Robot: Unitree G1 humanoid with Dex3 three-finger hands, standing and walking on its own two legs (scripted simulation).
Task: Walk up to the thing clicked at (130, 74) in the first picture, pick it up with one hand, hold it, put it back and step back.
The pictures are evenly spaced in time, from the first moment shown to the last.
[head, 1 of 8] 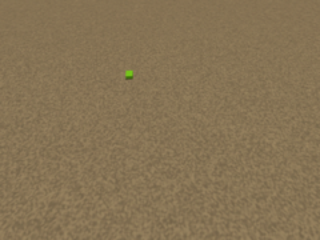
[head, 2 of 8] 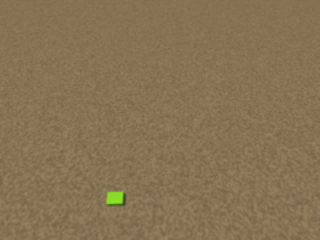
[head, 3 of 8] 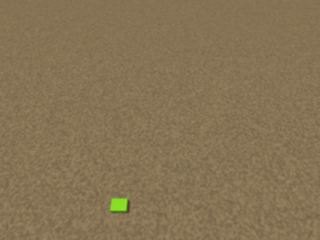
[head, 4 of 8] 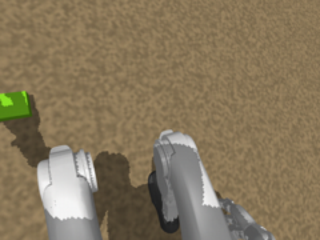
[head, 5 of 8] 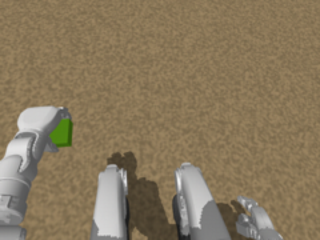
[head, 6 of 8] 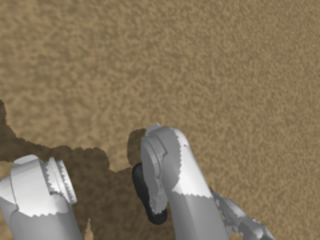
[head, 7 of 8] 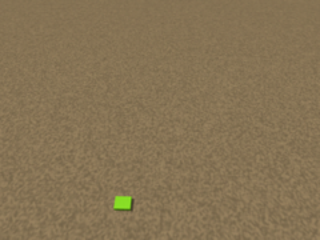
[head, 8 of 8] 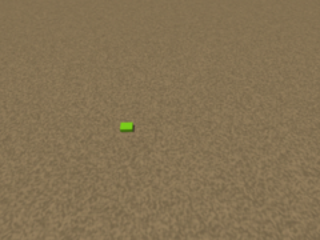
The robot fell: no
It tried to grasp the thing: yes
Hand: left
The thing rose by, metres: 0.69
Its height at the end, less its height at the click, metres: +0.00
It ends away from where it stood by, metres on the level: 0.01
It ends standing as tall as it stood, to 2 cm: yes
